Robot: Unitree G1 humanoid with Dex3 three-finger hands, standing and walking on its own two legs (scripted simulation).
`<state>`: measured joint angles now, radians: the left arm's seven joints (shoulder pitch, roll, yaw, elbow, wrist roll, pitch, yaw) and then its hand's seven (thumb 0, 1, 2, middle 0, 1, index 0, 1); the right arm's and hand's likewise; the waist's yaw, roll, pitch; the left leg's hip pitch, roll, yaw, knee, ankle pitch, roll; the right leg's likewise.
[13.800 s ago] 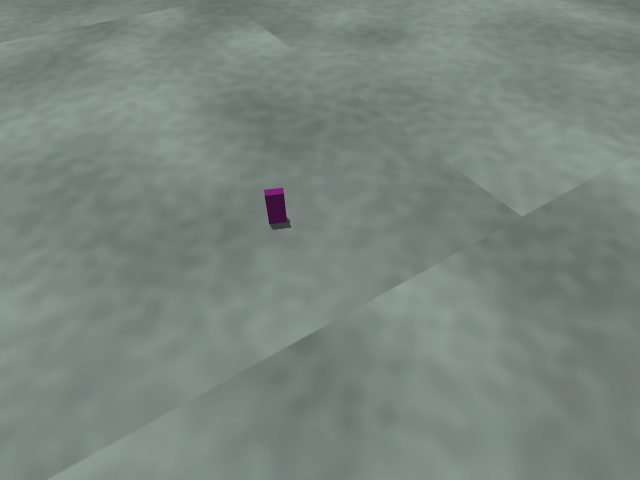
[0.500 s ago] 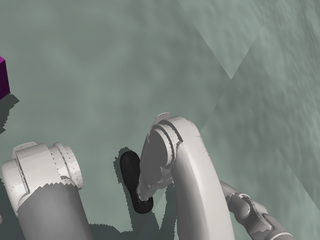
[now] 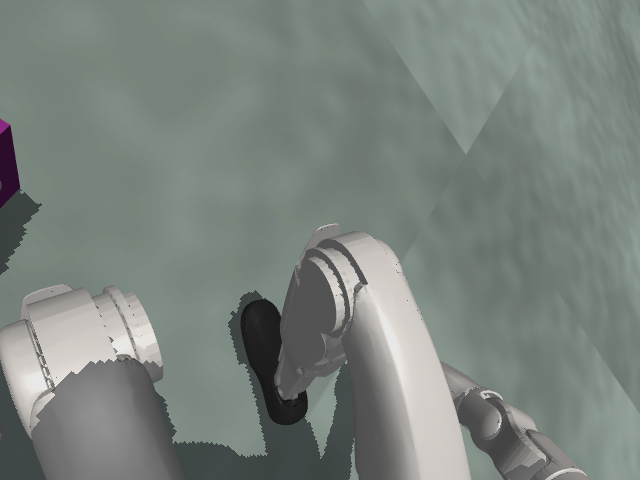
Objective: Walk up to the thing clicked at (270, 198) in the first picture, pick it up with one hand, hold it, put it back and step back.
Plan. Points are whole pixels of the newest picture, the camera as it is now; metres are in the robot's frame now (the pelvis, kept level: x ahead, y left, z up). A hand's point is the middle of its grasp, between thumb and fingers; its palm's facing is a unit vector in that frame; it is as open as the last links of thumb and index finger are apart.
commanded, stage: settle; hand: left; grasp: from the side
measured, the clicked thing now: out of the picture +0.46 +0.24 -0.20
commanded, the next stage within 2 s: hold in 1.02 s
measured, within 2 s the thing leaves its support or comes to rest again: leaves its support in 0.04 s
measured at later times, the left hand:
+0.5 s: hand out of the picture +0.43 +0.29 -0.10, palm faces +0.32 -0.95 -0.02, open 8.4 cm
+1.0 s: hand out of the picture +0.43 +0.30 +0.00, palm faces +0.32 -0.95 -0.07, open 8.4 cm
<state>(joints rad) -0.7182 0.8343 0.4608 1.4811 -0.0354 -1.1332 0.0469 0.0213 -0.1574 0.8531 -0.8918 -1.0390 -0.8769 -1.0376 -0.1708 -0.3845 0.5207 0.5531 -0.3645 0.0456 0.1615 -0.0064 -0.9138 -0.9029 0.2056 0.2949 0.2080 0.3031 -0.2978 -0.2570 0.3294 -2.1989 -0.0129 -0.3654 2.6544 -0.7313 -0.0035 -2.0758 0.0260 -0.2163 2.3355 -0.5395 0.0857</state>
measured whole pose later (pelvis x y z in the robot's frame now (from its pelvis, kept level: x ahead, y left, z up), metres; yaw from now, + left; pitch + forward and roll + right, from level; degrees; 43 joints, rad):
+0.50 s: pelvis +0.01 +0.00 +0.02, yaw +2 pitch +20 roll -17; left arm -0.64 0.68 0.40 1.12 -0.05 -0.92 -0.02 0.02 -0.34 0.97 -0.98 -1.22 -0.96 -1.23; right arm -0.05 -0.36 0.35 0.58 -0.27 0.07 0.16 -0.01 -0.92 -0.90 0.21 0.30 0.21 0.30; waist -0.23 -0.16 0.17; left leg -2.23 -0.02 -0.29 2.57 -0.72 0.00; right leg -2.11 -0.01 -0.17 2.31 -0.57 0.06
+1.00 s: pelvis +0.02 -0.01 +0.05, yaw +8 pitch +30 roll -10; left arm -0.63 0.49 0.36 0.95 -0.09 -0.70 -0.11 0.01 -0.44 1.03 -1.02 -1.31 -1.00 -1.31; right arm 0.04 -0.31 0.15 0.61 -0.12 0.08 0.11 0.00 -0.91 -0.90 0.21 0.30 0.21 0.30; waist -0.16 -0.02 -0.04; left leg -2.22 -0.02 -0.16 2.41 -0.71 0.00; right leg -2.17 -0.05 -0.07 2.26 -0.61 0.05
